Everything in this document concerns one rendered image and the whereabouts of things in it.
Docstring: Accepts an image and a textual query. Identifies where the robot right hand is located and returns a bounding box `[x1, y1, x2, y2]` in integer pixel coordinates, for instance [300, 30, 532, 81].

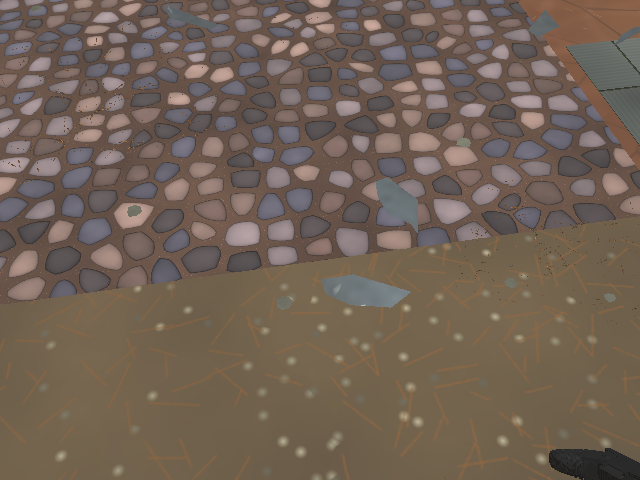
[549, 448, 640, 480]

